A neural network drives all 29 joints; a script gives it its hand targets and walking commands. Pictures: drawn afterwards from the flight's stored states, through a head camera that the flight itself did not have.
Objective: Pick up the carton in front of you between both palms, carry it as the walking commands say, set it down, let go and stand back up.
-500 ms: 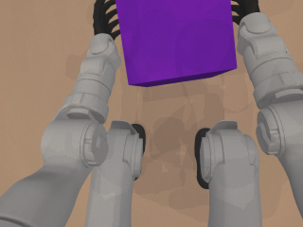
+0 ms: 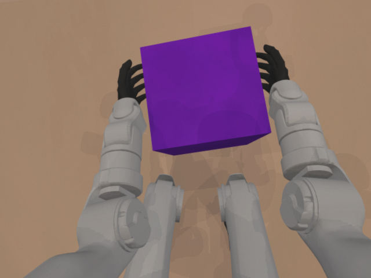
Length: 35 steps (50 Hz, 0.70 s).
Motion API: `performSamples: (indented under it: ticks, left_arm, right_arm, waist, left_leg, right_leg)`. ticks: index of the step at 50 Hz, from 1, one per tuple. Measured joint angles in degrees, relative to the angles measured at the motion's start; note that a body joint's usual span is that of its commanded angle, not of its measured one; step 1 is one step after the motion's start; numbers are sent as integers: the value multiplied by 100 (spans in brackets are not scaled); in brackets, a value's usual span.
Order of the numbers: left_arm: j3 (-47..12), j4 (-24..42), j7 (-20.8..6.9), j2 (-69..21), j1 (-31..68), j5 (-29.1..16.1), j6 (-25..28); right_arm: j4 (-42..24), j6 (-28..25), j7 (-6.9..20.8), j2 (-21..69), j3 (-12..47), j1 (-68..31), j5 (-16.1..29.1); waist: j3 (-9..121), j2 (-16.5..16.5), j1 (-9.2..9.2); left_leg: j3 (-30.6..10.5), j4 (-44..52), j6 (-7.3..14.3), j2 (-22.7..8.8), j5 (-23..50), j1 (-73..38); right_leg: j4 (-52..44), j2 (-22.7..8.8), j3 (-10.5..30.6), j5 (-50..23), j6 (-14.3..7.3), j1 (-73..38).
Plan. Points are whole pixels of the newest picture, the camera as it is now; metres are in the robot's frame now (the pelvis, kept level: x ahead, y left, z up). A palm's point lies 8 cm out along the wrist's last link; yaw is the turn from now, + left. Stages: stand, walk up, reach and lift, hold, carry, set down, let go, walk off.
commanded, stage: reach and lift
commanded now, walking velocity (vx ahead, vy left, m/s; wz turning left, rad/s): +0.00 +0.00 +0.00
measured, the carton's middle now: (203, 105) +0.48 -0.02 -0.15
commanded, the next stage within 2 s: none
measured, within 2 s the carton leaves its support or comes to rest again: neither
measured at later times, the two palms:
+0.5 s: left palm (90, 79) +0.45 +0.14 +0.09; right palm (311, 66) +0.45 -0.16 +0.08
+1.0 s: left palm out of the picture +0.42 +0.14 +0.24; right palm out of the picture +0.41 -0.16 +0.24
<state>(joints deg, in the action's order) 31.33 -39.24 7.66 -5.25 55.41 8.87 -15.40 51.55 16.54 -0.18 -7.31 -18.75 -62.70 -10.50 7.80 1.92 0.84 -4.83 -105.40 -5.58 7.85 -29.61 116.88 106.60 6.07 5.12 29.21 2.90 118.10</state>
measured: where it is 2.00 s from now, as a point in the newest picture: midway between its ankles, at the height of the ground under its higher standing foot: (199, 236)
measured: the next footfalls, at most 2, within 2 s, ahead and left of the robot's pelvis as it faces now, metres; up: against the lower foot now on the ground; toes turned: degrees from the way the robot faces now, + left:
none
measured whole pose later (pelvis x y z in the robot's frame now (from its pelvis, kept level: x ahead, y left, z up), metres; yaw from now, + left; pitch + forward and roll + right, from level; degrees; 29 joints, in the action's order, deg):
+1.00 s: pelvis +0.10 +0.01 +0.27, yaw -2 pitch +16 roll +0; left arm 18.3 -30.6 4.4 -9.5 18.3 10.0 -17.0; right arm 33.0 18.1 -1.9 5.4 -15.3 -19.1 -10.2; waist 10.8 0.9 0.1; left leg -8.6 -47.2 -1.2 4.8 -21.1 41.9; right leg 47.1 4.1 7.8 20.7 1.3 42.3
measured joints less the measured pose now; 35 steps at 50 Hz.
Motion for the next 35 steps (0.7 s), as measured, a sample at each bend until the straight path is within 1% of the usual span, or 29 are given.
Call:
performSamples:
  ticks: [5,10,15,24,35]
  left_arm:
    - [-108,233,-46,-78,-305,32,-27]
    - [-340,486,-14,-139,-714,-97,-37]
    - [-561,600,-9,-149,-1120,-240,-43]
    - [-813,516,-27,-187,-1789,-299,2]
    - [-935,452,-189,-297,-2574,-74,84]
  right_arm:
    - [-349,5,21,167,-53,403,-50]
    - [-743,34,-33,305,53,895,72]
    - [-1006,66,-98,415,176,1375,213]
    - [-1117,42,-152,628,223,2138,239]
    - [-1253,-59,-159,956,156,3066,78]
  waist:
    - [194,-3,-12]
    - [320,3,-13]
    - [426,4,-8]
    - [574,-19,-2]
    - [577,-55,-26]
  left_leg:
    - [-50,462,41,9,47,-365]
    - [-85,847,83,-2,35,-819]
    - [-112,1242,129,-23,6,-1396]
    - [-177,2146,210,-70,33,-2728]
    - [-277,3567,307,-158,268,-4624]
  right_leg:
    - [-482,-13,14,-35,2,-387]
    - [-887,-17,32,-20,3,-856]
    - [-1295,-16,58,6,-5,-1441]
    - [-2213,-33,106,-20,-46,-2780]
    - [-3661,-80,163,-258,-109,-4692]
